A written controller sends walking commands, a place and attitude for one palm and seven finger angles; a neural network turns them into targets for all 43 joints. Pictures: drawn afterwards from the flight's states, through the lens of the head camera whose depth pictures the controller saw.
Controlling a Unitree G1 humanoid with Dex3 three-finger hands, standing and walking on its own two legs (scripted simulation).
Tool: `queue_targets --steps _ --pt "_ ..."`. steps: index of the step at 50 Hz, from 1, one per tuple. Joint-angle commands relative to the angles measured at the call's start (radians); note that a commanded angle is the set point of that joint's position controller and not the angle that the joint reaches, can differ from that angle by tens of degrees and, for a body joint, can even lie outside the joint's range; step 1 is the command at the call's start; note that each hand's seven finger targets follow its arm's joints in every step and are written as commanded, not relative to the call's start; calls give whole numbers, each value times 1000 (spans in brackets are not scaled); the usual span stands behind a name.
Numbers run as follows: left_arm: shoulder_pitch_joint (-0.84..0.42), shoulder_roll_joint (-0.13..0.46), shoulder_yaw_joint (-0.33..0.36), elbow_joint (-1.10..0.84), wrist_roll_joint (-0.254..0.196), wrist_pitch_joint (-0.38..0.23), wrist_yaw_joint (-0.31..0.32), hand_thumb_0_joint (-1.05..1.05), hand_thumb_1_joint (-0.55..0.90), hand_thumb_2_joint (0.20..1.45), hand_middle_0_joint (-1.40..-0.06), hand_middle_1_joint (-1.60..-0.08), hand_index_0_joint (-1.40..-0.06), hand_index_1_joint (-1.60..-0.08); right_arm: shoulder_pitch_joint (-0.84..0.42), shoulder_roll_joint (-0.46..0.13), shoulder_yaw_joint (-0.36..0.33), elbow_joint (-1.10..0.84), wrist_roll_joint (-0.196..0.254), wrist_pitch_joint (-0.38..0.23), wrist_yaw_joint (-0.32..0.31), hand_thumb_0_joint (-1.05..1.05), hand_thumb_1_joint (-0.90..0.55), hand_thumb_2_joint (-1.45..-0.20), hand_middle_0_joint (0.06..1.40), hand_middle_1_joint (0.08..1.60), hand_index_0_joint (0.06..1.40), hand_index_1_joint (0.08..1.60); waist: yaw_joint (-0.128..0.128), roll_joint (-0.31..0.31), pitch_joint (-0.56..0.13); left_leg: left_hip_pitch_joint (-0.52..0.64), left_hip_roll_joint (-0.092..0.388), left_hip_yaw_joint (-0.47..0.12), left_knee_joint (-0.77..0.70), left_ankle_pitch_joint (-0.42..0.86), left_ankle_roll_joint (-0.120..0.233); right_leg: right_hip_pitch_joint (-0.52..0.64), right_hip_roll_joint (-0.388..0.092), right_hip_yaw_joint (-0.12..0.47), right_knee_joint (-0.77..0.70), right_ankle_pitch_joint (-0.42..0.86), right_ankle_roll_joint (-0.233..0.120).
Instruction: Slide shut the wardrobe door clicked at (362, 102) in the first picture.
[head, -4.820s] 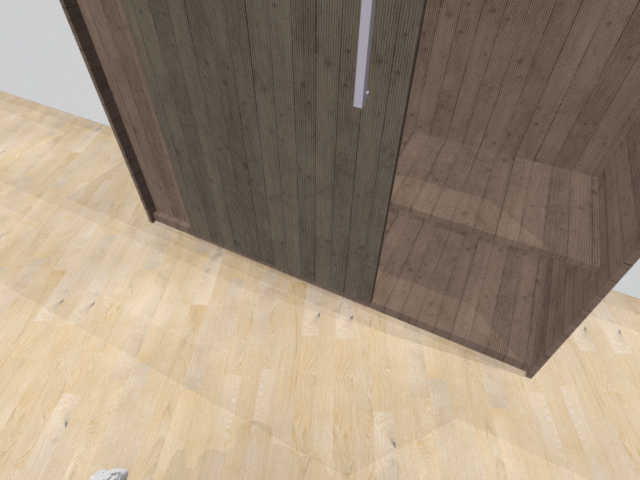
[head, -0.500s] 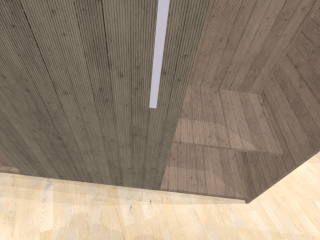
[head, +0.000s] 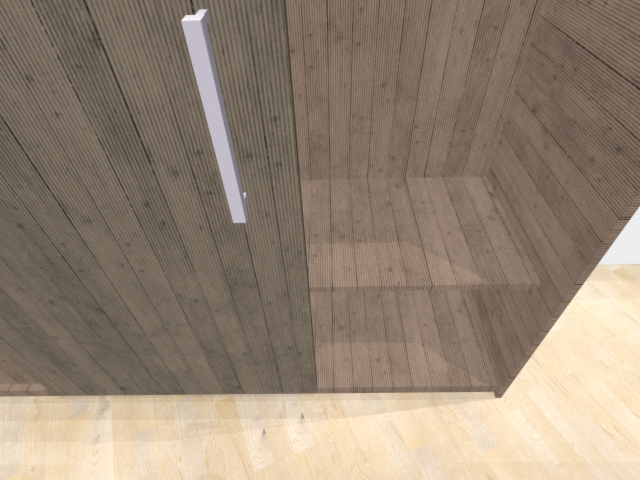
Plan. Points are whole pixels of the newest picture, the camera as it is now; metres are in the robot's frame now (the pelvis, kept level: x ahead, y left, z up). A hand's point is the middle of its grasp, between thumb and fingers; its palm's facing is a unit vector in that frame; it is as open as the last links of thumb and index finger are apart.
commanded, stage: come to a stop and stand still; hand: left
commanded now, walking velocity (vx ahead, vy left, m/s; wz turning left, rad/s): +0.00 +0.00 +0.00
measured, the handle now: (224, 130) +0.52 +0.14 +0.21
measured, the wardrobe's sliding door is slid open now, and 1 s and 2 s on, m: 0.57 0.57 0.57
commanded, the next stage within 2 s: look again from close up in 1.22 s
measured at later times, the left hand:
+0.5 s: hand out of the picture -0.02 +0.13 -0.18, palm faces +0.11 -0.98 -0.15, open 7.4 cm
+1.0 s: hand out of the picture +0.04 +0.20 -0.17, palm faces +0.04 -0.98 -0.21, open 7.4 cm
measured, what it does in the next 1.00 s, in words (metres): shifts its weight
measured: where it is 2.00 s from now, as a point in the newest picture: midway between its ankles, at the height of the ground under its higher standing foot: outside the picture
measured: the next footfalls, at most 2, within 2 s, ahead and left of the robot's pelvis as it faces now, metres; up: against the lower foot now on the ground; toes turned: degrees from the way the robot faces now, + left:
none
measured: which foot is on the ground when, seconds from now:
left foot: down 0.00-1.00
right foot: down 0.00-1.00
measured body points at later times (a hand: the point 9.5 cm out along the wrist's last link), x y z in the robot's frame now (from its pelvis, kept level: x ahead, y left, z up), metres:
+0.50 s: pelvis +0.04 -0.01 +0.00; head +0.04 -0.01 +0.45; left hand -0.02 +0.19 -0.16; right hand +0.03 -0.22 -0.17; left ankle +0.04 +0.16 -0.74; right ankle -0.04 -0.08 -0.74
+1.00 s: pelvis +0.04 +0.03 +0.00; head +0.05 +0.02 +0.45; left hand +0.04 +0.25 -0.16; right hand +0.04 -0.19 -0.16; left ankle +0.04 +0.16 -0.74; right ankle -0.04 -0.08 -0.74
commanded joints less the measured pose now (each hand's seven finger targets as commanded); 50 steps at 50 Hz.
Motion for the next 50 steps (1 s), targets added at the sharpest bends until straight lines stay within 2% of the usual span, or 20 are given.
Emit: queue_targets --steps 1,5,8,9,12,14,18,27,29,38,39,43,45,50 --pt "59 97 15 -22 -5 -14 3 0 900 900 -200 -300 -200 -300 26 -43 -4 -20 -2 -9 -11 0 -900 -900 200 300 200 300 24 -81 200 15 18 -10 -20 -1 29 -222 -150 158 -239 -85 7" --pt "79 93 19 -19 -6 -16 4 0 900 900 -200 -300 -200 -300 47 -25 -2 -16 -1 -9 -16 0 -900 -900 200 300 200 300 23 -61 174 10 18 -6 -8 23 28 -173 -147 154 -229 8 16" --pt "96 80 20 -12 -6 -22 7 0 900 900 -200 -300 -200 -300 46 -23 -1 -16 1 -14 -23 0 -900 -900 200 300 200 300 25 -64 130 27 21 -6 -6 55 27 -121 -146 136 -200 169 29" --pt "102 77 20 -10 -5 -21 9 0 900 900 -200 -300 -200 -300 46 -20 -3 -16 3 -12 -24 0 -900 -900 200 300 200 300 27 -81 133 24 21 -3 2 49 27 -116 -144 129 -199 197 37" --pt "124 68 21 -3 -5 -23 11 0 900 900 -200 -300 -200 -300 35 -18 -3 -21 4 -15 -29 0 -900 -900 200 300 200 300 30 -70 105 36 19 -1 5 76 27 -82 -144 121 -170 326 49" --pt "132 66 22 3 -3 -22 14 0 900 900 -200 -300 -200 -300 34 -16 -4 -22 7 -15 -32 0 -900 -900 200 300 200 300 32 -91 98 24 19 6 12 73 29 -54 -144 107 -160 389 61" --pt "154 62 22 11 -2 -23 16 0 900 900 -200 -300 -200 -300 13 -19 -3 -28 7 -19 -36 0 -900 -900 200 300 200 300 34 -68 77 49 21 7 18 122 32 -30 -142 98 -124 521 64" --pt "148 68 21 13 2 -19 14 0 900 900 -200 -300 -200 -300 -23 -45 -3 -42 7 -22 -37 0 -900 -900 200 300 200 300 33 -59 97 90 37 -4 11 199 41 -51 -132 81 -111 472 44" --pt "143 68 20 12 2 -17 13 0 900 900 -200 -300 -200 -300 -28 -49 -2 -44 7 -21 -37 0 -900 -900 200 300 200 300 35 -51 106 88 39 -10 4 195 44 -57 -130 79 -116 423 40" --pt "117 99 20 -3 0 -18 8 0 900 900 -200 -300 -200 -300 -48 -88 1 -53 4 -33 -33 0 -900 -900 200 300 200 300 39 -31 46 127 43 -21 -13 287 53 -16 -137 75 -99 416 34" --pt "107 100 20 -5 1 -16 9 0 900 900 -200 -300 -200 -300 -47 -84 1 -51 5 -32 -32 0 -900 -900 200 300 200 300 40 -45 64 110 42 -25 -18 270 54 -15 -135 69 -103 390 34" --pt "102 111 19 -6 0 -18 7 0 900 900 -200 -300 -200 -300 -52 -94 3 -50 4 -35 -30 0 -900 -900 200 300 200 300 42 -43 59 124 43 -27 -30 284 55 -16 -139 74 -103 387 35" --pt "88 112 19 -10 2 -16 8 0 900 900 -200 -300 -200 -300 -47 -93 3 -46 4 -35 -28 0 -900 -900 200 300 200 300 42 -48 81 103 41 -32 -46 258 55 -18 -137 72 -108 345 35" --pt "80 115 19 -11 1 -15 6 0 900 900 -200 -300 -200 -300 -45 -96 4 -43 4 -38 -25 0 -900 -900 200 300 200 300 44 -41 88 100 39 -40 -65 220 58 -24 -136 74 -121 273 37"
